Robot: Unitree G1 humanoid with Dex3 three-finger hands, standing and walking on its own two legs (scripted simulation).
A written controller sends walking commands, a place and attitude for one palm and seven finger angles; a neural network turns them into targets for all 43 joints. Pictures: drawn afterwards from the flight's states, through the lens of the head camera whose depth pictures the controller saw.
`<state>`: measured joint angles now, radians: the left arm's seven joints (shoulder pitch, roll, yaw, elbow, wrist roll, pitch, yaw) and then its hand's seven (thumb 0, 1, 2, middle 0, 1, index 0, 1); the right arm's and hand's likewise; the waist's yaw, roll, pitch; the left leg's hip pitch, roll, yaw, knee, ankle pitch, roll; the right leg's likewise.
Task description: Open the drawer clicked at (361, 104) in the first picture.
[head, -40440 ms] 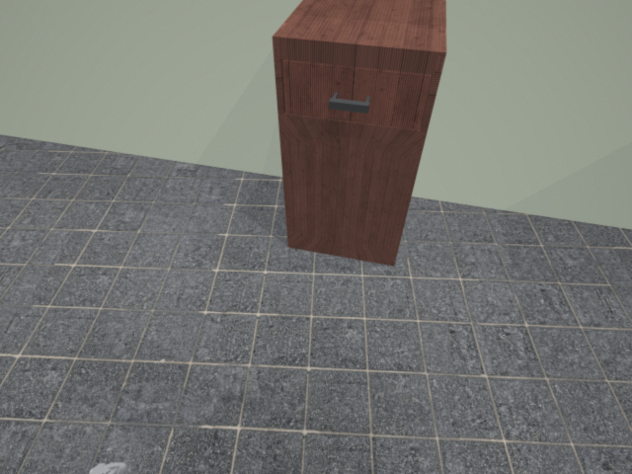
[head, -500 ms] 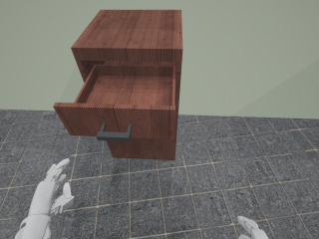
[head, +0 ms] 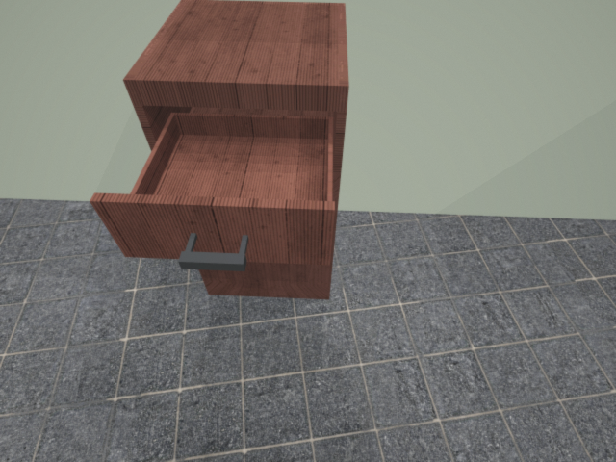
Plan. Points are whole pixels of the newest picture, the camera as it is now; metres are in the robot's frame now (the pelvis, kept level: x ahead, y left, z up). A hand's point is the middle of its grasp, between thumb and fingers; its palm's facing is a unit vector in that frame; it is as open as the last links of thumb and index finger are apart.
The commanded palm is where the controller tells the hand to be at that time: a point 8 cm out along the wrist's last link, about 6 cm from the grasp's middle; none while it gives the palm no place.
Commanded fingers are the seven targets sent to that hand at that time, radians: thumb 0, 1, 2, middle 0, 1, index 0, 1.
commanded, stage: let the arm hang, fingers relaxed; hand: left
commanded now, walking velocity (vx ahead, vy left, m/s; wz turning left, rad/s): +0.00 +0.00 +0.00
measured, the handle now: (215, 250) +0.45 +0.20 -0.06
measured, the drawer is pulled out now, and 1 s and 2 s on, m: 0.28 0.28 0.28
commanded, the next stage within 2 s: look to check the result in 0.48 s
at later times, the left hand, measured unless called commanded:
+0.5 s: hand out of the picture -0.01 +0.15 -0.18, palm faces +0.03 -0.98 -0.17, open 7.3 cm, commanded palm none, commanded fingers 0.00 0.90 0.90 -0.20 -0.30 -0.20 -0.30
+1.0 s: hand out of the picture +0.00 +0.14 -0.18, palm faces +0.03 -0.98 -0.17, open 7.4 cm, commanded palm none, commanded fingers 0.00 0.90 0.90 -0.20 -0.30 -0.20 -0.30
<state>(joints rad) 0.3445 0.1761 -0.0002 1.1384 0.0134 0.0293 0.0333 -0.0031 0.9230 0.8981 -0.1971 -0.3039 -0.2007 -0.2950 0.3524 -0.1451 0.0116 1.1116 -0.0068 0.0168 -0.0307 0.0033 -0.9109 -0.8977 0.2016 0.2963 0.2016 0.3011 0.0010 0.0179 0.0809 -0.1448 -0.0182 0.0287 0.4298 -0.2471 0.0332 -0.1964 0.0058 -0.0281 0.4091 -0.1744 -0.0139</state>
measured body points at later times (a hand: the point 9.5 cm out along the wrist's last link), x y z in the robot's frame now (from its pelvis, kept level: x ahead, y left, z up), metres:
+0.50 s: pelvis +0.01 -0.01 +0.00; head +0.02 -0.01 +0.45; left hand -0.01 +0.20 -0.16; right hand -0.03 -0.21 -0.17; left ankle -0.01 +0.10 -0.74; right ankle +0.03 -0.11 -0.74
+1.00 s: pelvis +0.02 -0.02 +0.00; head +0.03 -0.02 +0.45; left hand +0.00 +0.19 -0.16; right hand -0.02 -0.22 -0.17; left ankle -0.01 +0.10 -0.74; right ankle +0.03 -0.11 -0.74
